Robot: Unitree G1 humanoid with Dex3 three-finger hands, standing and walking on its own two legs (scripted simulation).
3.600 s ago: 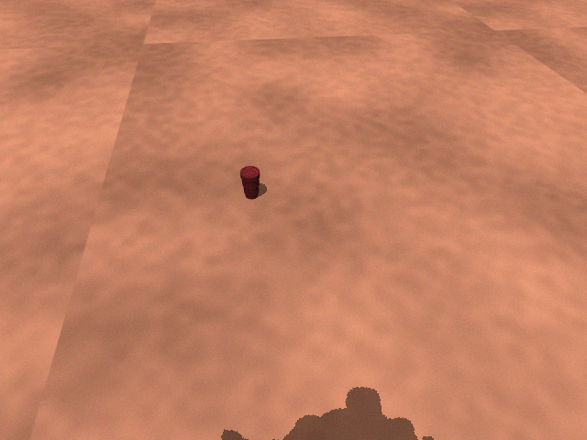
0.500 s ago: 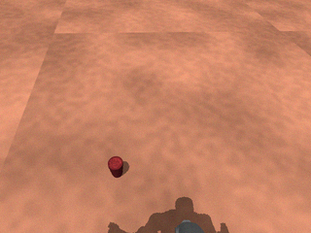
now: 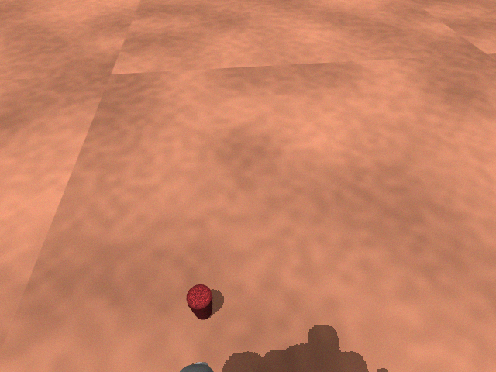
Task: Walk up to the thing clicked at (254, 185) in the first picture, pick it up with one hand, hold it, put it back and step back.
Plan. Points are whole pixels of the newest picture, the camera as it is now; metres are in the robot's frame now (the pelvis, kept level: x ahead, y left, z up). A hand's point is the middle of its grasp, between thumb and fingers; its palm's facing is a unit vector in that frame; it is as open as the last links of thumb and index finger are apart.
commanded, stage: walk up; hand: left
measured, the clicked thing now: (201, 304) +0.48 +0.22 -0.69
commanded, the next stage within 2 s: none
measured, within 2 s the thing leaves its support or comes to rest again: neither
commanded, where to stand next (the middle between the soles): +0.15 +0.01 m, yaw -1 degrees
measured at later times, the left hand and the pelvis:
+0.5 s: hand out of the picture +0.12 +0.29 -0.16, palm faces -0.08 -0.92 -0.37, open 7.4 cm; pelvis +0.06 +0.02 -0.01, yaw -2 degrees
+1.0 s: hand (124, 349) +0.19 +0.25 -0.15, palm faces -0.07 -0.95 -0.29, open 7.4 cm; pelvis +0.08 +0.01 +0.01, yaw -2 degrees
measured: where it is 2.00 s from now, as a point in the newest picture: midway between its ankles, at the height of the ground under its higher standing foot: outside the picture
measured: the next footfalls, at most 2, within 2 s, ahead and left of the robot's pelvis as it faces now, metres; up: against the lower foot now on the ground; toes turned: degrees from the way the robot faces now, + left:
left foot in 0.06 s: +0.14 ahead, +0.14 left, +0.00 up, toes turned +1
right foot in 0.44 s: +0.12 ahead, -0.12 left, +0.00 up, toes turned -3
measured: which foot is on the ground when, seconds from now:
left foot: up 0.00-0.04, down 0.06-1.00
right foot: down 0.00-0.08, up 0.10-0.42, down 0.44-1.00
